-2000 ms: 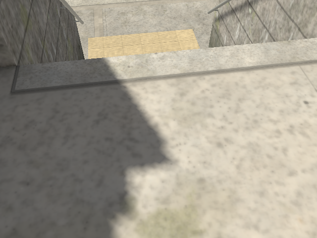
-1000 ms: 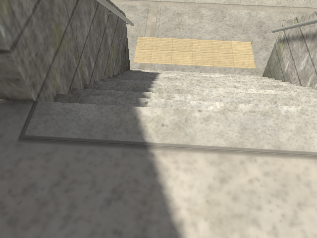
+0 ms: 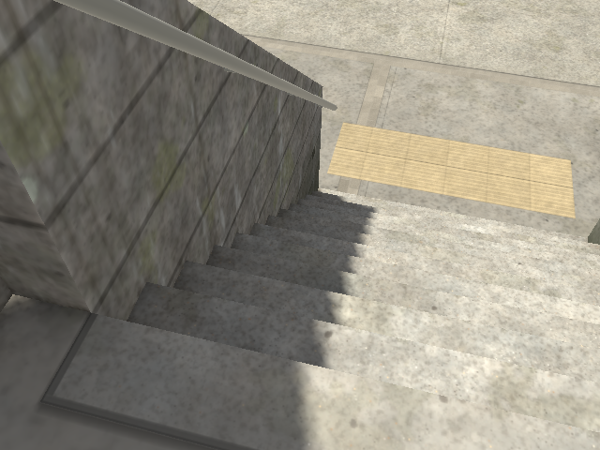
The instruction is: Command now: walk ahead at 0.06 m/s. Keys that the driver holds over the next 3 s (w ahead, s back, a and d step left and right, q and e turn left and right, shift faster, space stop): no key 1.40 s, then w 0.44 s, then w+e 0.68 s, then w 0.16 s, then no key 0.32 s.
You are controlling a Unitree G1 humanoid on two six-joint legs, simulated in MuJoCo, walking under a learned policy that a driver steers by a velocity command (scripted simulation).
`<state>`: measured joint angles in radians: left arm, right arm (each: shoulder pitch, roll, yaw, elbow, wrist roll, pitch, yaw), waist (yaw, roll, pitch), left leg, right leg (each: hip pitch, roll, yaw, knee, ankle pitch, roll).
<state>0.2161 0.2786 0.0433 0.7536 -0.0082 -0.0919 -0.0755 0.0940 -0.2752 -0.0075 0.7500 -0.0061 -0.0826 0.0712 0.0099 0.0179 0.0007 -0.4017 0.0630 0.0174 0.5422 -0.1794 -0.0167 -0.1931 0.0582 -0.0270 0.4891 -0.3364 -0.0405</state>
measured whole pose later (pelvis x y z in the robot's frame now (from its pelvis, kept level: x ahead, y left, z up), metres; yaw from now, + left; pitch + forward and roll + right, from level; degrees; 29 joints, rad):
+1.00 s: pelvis +0.01 +0.01 +0.00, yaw -1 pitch -1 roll +0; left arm 0.22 0.33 0.05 0.84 0.00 -0.06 -0.08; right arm 0.04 -0.31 -0.03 0.94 -0.01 -0.06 0.05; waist -0.01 0.01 0.04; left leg -0.27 0.03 0.05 0.48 -0.18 -0.01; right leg -0.09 0.02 0.00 0.46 -0.35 -0.02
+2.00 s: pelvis +0.22 +0.06 +0.01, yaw -3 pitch +0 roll +1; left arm 0.10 0.20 0.00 0.90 0.06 -0.03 -0.07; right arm 0.51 -0.15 0.03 1.08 -0.10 -0.11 0.02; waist -0.06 -0.02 0.01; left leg 0.14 -0.05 0.11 0.11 -0.25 0.05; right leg -0.65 -0.08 0.00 0.69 0.04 -0.07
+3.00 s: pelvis +0.71 -0.13 -0.19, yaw -25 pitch +1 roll +4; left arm 0.30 0.22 0.03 0.89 0.09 -0.04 -0.09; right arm 0.58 -0.18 0.04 1.00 -0.06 -0.05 0.10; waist -0.07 -0.06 -0.01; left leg -0.51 0.01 -0.04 1.88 -0.85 -0.05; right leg -0.30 -0.04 -0.08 0.39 -0.10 -0.09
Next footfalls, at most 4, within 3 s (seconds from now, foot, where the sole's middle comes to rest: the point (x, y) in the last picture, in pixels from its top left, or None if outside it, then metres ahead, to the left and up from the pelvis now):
2.16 right None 0.49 -0.09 -0.77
2.52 left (272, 396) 0.61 0.10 -0.77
2.92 right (398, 374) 0.76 -0.23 -0.97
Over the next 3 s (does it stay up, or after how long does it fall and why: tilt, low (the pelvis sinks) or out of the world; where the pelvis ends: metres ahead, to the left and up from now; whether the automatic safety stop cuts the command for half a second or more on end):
stays up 0.71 -0.13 -0.19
